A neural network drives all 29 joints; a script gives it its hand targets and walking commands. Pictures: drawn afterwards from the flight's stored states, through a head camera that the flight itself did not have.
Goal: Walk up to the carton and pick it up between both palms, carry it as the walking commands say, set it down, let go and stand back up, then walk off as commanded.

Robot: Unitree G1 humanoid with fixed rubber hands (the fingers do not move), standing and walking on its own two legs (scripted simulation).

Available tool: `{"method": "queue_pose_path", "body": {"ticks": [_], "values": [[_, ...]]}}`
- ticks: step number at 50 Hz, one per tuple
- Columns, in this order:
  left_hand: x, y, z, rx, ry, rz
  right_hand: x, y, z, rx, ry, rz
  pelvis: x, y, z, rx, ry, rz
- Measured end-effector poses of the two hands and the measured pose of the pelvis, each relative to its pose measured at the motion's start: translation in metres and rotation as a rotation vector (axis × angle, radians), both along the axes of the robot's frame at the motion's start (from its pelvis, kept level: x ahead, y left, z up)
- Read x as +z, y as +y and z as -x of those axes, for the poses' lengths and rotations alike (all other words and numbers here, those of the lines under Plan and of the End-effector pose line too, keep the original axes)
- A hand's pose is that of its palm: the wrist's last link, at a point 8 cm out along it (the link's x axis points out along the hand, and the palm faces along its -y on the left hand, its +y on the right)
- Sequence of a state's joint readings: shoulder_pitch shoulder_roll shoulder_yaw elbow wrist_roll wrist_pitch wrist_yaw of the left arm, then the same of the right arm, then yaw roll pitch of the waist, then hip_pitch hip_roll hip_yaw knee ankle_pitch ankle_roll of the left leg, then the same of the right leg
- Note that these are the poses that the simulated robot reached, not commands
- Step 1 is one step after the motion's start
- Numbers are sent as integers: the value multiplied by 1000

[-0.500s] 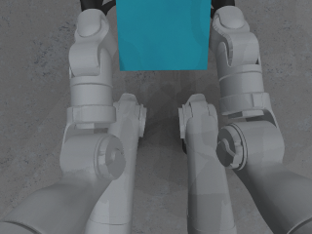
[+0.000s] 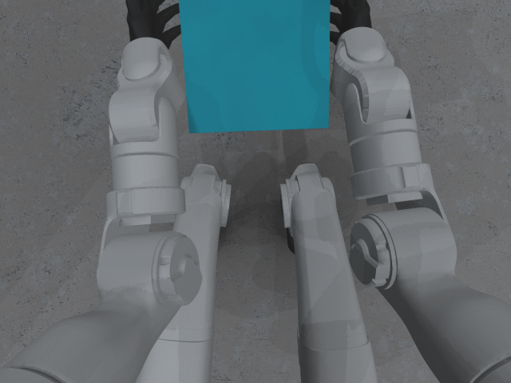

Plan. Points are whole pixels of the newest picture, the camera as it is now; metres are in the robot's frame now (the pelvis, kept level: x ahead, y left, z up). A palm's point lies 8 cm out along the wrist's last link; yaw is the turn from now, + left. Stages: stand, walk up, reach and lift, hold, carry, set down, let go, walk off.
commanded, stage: reach and lift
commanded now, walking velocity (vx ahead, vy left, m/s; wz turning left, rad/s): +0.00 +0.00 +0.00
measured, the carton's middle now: (251, 50) +0.51 +0.02 -0.15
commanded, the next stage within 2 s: none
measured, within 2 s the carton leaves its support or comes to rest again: neither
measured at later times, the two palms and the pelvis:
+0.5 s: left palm (123, 16) +0.49 +0.13 +0.01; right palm (375, 19) +0.49 -0.10 -0.01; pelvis +0.00 +0.00 +0.05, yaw +0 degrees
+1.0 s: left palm out of the picture +0.46 +0.14 +0.08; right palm out of the picture +0.48 -0.09 +0.06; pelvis +0.01 -0.01 +0.11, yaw +0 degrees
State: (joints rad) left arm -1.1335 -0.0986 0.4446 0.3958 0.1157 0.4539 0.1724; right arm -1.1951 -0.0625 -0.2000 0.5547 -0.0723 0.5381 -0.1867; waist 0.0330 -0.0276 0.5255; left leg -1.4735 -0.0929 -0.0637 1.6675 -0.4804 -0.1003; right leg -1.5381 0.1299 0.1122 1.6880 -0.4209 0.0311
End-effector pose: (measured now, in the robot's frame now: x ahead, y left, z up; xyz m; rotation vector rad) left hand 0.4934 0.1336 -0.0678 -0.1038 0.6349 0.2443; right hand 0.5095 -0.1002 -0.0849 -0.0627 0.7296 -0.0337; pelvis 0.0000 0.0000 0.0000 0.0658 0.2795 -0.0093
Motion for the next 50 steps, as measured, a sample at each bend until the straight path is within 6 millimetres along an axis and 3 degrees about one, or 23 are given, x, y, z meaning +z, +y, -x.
{"method": "queue_pose_path", "body": {"ticks": [9, 26, 39, 50], "values": [[35, 12, 3, 4, -8, -20, 22, 14, 8, 2, -9, -28, 19, -1, -2, 9, -47, -3], [79, -1, 9, -26, -20, 4, 77, -1, 17, -21, -21, 10, 54, 1, -1, -2, -97, 16], [116, 11, 26, 3, 2, -19, 111, 11, 25, 25, -2, 8, 85, -4, -3, 0, -145, 9], [150, 8, 28, -2, -26, -1, 148, 8, 30, -1, -27, 3, 110, -5, -9, 5, -183, 25]]}}
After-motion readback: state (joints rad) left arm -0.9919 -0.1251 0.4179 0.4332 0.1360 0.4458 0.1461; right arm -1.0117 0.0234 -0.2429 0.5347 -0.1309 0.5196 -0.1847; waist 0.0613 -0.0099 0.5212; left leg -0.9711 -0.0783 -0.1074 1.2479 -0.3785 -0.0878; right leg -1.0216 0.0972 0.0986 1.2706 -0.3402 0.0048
